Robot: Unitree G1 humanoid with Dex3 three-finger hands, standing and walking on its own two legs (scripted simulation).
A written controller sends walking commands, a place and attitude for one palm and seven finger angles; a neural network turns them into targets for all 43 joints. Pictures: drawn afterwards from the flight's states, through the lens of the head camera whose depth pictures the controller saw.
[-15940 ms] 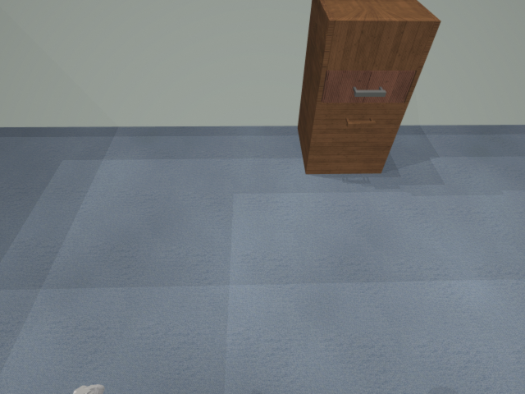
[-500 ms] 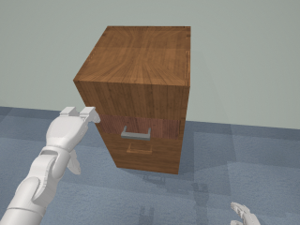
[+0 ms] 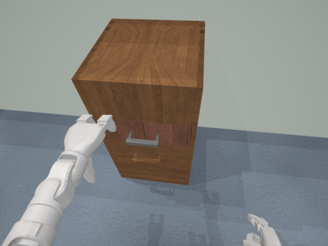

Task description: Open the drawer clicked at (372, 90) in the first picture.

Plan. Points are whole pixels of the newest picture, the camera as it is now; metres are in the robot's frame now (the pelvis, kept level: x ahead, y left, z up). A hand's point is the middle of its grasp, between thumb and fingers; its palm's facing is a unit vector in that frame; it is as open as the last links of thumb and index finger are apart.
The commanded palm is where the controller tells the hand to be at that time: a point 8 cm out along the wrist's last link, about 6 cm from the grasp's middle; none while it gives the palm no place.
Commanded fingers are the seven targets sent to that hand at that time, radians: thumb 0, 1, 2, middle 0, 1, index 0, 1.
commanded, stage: move the hooked fingers above the handle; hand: left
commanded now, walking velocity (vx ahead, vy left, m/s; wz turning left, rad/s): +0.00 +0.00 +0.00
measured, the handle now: (143, 138) +0.54 +0.16 -0.23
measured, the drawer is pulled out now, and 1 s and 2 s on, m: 0.00 0.00 0.00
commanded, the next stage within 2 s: none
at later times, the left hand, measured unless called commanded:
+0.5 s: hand (115, 144) +0.40 +0.20 -0.05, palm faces -0.03 -0.04 -1.00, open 13.8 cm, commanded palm +0.38 +0.21 +0.00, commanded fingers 0.00 -0.50 0.30 -0.30 -1.20 -0.30 -1.20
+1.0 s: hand (132, 144) +0.45 +0.17 -0.14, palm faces -0.07 -0.01 -1.00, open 13.8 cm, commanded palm +0.45 +0.17 -0.09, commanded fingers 0.00 -0.50 0.30 -0.30 -1.20 -0.30 -1.20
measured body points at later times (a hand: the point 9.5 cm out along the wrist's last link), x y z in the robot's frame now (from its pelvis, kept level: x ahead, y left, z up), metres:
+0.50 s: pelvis +0.00 +0.01 -0.03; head +0.08 +0.00 +0.41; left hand +0.40 +0.20 +0.00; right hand +0.06 -0.25 -0.17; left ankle +0.00 +0.12 -0.73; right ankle +0.01 -0.10 -0.73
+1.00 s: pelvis -0.02 +0.02 -0.09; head +0.11 +0.01 +0.34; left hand +0.45 +0.17 -0.08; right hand -0.01 -0.26 -0.22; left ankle +0.00 +0.12 -0.73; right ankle +0.01 -0.10 -0.73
